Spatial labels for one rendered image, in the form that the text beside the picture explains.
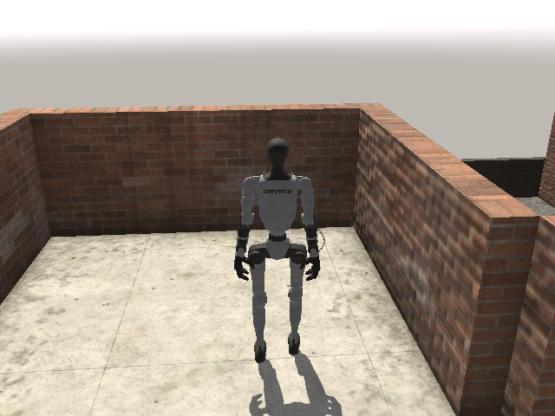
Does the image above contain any robot left upper arm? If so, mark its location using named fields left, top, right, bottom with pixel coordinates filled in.
left=241, top=176, right=259, bottom=225

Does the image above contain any robot left hand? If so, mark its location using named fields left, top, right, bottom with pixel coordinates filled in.
left=234, top=256, right=255, bottom=281

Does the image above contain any left robot shin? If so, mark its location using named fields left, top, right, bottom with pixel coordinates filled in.
left=252, top=292, right=265, bottom=351

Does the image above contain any robot left forearm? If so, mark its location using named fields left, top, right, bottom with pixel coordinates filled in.
left=235, top=212, right=251, bottom=257

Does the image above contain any humanoid robot torso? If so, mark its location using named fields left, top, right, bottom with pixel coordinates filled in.
left=257, top=172, right=298, bottom=260

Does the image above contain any robot right forearm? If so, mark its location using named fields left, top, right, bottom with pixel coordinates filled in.
left=304, top=212, right=319, bottom=257

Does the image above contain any robot right upper arm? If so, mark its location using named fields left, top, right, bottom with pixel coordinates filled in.
left=296, top=176, right=314, bottom=225

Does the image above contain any robot right hand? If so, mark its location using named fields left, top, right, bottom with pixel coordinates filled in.
left=300, top=256, right=321, bottom=281

